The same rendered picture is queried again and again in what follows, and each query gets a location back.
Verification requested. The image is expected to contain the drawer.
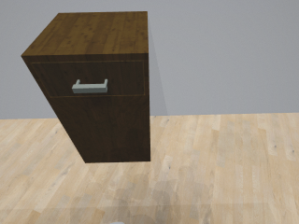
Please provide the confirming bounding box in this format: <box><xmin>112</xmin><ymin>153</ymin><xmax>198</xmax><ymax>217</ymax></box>
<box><xmin>32</xmin><ymin>60</ymin><xmax>145</xmax><ymax>97</ymax></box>

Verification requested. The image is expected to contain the cabinet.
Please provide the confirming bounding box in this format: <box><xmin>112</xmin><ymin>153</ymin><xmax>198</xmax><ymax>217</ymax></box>
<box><xmin>21</xmin><ymin>11</ymin><xmax>151</xmax><ymax>163</ymax></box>

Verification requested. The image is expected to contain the handle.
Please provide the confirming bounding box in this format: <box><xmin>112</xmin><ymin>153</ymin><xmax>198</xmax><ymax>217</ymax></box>
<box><xmin>72</xmin><ymin>78</ymin><xmax>108</xmax><ymax>93</ymax></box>

